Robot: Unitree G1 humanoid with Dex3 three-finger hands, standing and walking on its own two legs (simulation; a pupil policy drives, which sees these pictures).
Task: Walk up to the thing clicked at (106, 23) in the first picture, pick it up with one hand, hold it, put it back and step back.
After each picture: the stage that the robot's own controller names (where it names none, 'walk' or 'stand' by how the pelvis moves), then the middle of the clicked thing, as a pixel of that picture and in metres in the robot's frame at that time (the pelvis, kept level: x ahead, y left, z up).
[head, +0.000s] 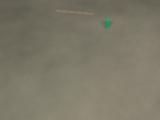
stand; (107, 23) +1.70 -0.35 -0.72
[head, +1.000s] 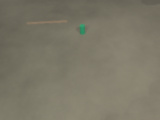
walk; (82, 29) +1.59 +0.07 -0.70
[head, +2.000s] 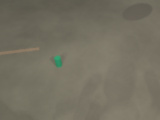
walk; (58, 61) +1.04 +0.29 -0.71
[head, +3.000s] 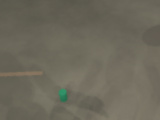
walk; (63, 95) +0.65 +0.20 -0.70
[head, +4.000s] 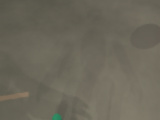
stand; out of the picture +0.42 +0.15 -0.70
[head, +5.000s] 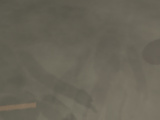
stand; out of the picture +0.37 +0.16 -0.72
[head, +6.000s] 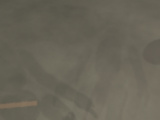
stand; out of the picture +0.38 +0.16 -0.72
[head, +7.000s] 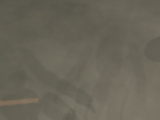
stand; out of the picture +0.39 +0.15 -0.72
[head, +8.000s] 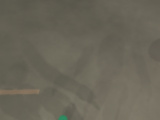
stand; out of the picture +0.42 +0.12 -0.70
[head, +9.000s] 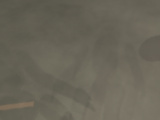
stand; out of the picture +0.38 +0.17 -0.72
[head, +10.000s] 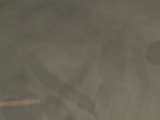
stand; out of the picture +0.41 +0.15 -0.73
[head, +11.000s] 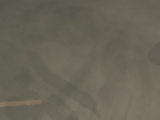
stand; out of the picture +0.41 +0.15 -0.73
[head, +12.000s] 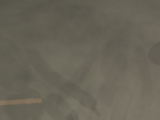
go down; out of the picture +0.40 +0.15 -0.73
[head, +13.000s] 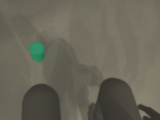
go down; (37, 52) +0.50 +0.16 -0.35
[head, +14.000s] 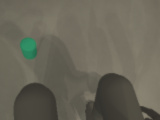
approach; (29, 49) +0.51 +0.16 -0.31
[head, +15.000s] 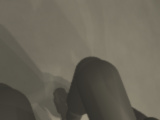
close in; out of the picture +0.50 +0.21 -0.23
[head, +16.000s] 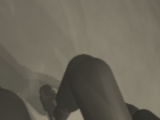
close; out of the picture +0.49 +0.23 -0.24
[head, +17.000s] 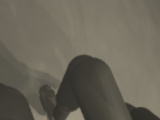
lift; out of the picture +0.45 +0.20 -0.25
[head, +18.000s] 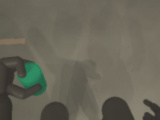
lift; (33, 80) +0.34 +0.16 -0.03
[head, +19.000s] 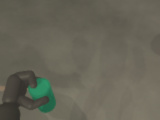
hold; (43, 96) +0.31 +0.15 +0.00
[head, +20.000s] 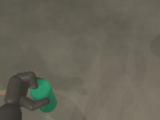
hold; (44, 96) +0.31 +0.15 -0.01
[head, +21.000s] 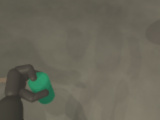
crouch; (42, 89) +0.34 +0.14 -0.04
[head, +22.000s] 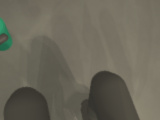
lower; out of the picture +0.50 +0.19 -0.10
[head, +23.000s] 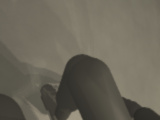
lower; out of the picture +0.47 +0.25 -0.24
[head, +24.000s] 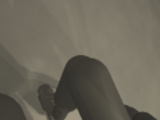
lower; out of the picture +0.47 +0.24 -0.25
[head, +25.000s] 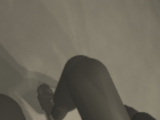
lower; out of the picture +0.47 +0.24 -0.25
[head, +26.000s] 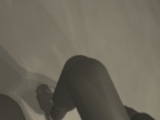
lower; out of the picture +0.48 +0.24 -0.26
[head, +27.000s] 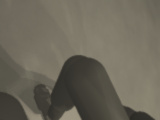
draw back; out of the picture +0.47 +0.21 -0.26
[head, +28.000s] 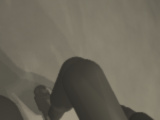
withdraw; out of the picture +0.47 +0.21 -0.27
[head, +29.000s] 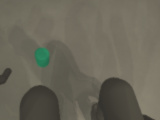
walk; (42, 58) +0.48 +0.14 -0.33
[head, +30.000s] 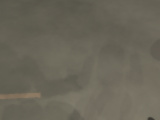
stand; out of the picture +0.40 +0.09 -0.66
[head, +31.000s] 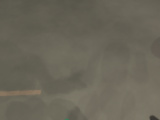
stand; out of the picture +0.41 +0.12 -0.66
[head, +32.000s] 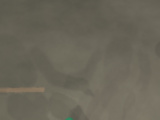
stand; out of the picture +0.41 +0.11 -0.68
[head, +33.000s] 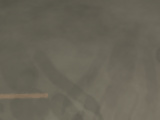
walk; out of the picture +0.41 +0.11 -0.72
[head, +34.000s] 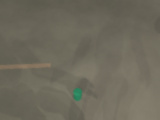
walk; (77, 94) +0.54 +0.03 -0.70
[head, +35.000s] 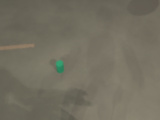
walk; (60, 66) +0.79 +0.16 -0.70
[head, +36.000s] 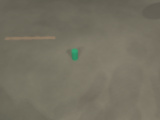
stand; (74, 54) +1.07 +0.11 -0.70
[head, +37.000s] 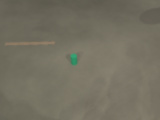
stand; (74, 59) +1.06 +0.09 -0.72
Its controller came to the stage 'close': yes
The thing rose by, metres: 0.72
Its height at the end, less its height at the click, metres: +0.00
